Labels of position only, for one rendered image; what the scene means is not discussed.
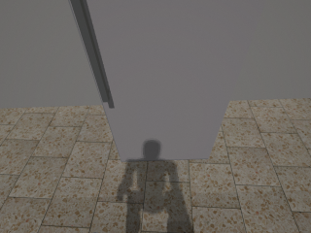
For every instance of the fridge door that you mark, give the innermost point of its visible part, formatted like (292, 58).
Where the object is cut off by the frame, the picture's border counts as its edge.
(171, 67)

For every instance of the handle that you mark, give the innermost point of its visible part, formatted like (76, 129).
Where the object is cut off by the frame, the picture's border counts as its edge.
(81, 17)

